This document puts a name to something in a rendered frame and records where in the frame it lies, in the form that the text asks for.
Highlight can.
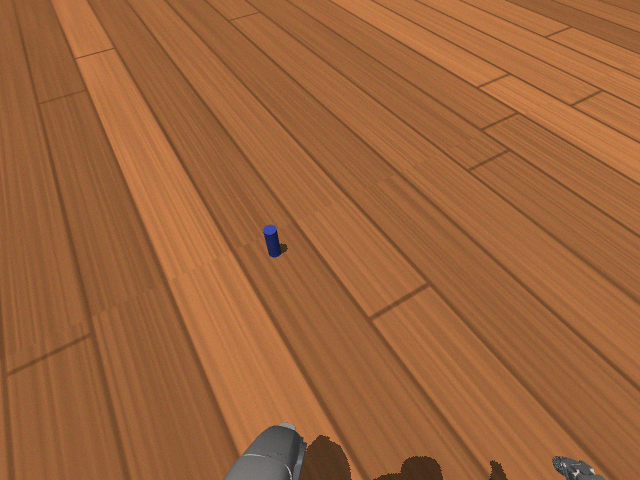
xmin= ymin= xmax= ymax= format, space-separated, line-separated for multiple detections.
xmin=263 ymin=225 xmax=281 ymax=257

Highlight right robot hand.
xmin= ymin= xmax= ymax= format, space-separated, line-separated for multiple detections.
xmin=552 ymin=456 xmax=606 ymax=480

